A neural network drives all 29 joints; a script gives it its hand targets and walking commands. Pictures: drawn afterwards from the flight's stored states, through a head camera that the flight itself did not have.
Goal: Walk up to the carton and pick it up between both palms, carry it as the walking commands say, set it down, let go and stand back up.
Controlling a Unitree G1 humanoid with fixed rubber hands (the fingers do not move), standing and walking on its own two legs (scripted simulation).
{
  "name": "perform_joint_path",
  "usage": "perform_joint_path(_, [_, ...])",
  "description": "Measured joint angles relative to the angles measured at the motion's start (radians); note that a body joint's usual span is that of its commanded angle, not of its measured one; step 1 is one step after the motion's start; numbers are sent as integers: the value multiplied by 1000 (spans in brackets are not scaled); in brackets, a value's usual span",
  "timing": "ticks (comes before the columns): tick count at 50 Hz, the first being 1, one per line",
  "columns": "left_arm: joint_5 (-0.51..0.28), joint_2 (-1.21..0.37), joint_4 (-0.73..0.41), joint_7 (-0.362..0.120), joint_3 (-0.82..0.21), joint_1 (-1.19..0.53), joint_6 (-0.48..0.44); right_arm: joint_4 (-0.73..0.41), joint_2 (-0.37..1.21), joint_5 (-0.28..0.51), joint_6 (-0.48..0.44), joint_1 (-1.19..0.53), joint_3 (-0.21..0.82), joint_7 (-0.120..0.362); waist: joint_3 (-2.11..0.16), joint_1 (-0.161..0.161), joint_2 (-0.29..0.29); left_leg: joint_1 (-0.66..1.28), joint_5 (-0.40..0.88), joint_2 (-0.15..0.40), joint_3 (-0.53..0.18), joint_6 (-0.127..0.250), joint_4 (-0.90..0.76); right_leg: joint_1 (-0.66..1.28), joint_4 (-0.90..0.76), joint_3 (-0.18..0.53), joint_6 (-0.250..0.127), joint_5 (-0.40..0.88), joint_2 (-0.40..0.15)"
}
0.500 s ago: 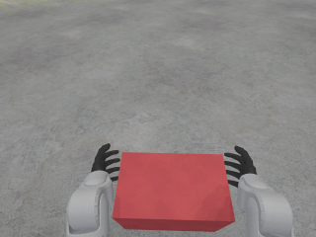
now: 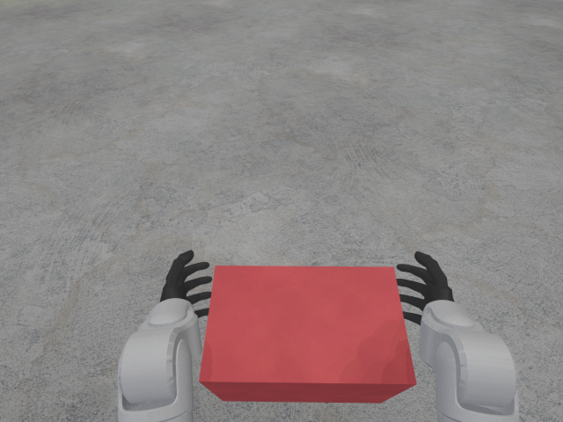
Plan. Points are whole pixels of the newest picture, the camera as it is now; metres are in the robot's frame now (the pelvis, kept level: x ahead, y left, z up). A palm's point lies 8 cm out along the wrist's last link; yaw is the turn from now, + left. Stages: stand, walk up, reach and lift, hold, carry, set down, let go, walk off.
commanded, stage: carry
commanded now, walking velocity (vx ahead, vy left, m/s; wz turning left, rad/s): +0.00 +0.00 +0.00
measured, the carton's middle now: (302, 338) +0.27 +0.00 +0.01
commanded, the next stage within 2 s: hold in 0.58 s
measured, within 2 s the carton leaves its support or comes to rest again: neither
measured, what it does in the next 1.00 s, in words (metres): stands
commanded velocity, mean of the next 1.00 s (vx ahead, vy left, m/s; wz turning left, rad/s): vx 0.00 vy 0.00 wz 0.00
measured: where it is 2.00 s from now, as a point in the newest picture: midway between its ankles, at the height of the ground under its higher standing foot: outside the picture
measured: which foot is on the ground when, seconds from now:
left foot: down 0.00-1.00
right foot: down 0.00-1.00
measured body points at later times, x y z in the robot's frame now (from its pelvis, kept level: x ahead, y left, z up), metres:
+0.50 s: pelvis +0.01 +0.01 +0.00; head +0.00 +0.02 +0.45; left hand +0.28 +0.18 +0.09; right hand +0.28 -0.15 +0.09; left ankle +0.04 +0.11 -0.74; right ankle +0.04 -0.13 -0.74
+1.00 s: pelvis +0.01 -0.02 +0.01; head -0.06 -0.02 +0.45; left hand +0.31 +0.17 +0.06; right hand +0.32 -0.17 +0.06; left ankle +0.04 +0.11 -0.74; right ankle +0.04 -0.13 -0.74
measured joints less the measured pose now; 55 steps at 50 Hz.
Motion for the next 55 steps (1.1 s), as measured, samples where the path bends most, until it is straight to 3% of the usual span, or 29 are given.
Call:
perform_joint_path(14, [4,1,7,-2,-3,8,-21,13,0,-6,-22,3,2,7,4,1,4,-2,-19,-10,-4,12,15,7,2,-1,13,-11,-11])
perform_joint_path(29, [22,-1,106,-15,9,-8,-94,114,1,-22,-95,-15,-11,21,-3,1,8,-2,-28,-12,-6,13,19,10,1,-2,17,-17,-14])
perform_joint_path(31, [80,-5,267,-77,42,-57,-203,273,2,-83,-207,-60,-52,88,72,5,5,66,-32,-40,-54,18,-2,78,-10,26,5,-19,7])
perform_joint_path(33, [104,-4,488,-100,67,-96,-340,496,-17,-107,-349,-89,-93,111,109,17,-4,100,-15,-58,-92,16,-10,117,-16,59,-9,-21,27])
perform_joint_path(34, [103,-5,541,-101,64,-85,-391,550,-30,-106,-403,-75,-94,115,115,23,-9,108,-13,-60,-100,14,-10,129,-20,63,-5,-21,30])
perform_joint_path(38, [84,2,540,-75,36,2,-490,581,-44,-64,-515,-6,-65,119,109,30,-17,142,-12,-67,-125,3,-29,169,-39,70,-3,-25,36])
perform_joint_path(41, [97,-1,579,-79,71,-31,-523,626,-18,-82,-543,-50,-96,122,99,12,-17,173,-4,-74,-150,-3,-47,206,-51,59,-5,-28,35])
perform_joint_path(46, [155,-22,703,-131,157,-143,-535,719,-1,-137,-543,-143,-183,152,80,-6,-7,232,13,-79,-180,-12,-81,267,-74,45,-14,-26,38])
perform_joint_path(55, [215,3,805,-232,232,-221,-541,799,12,-170,-538,-201,-234,183,81,8,-2,276,3,-70,-211,-25,-80,305,-69,62,-35,-31,70])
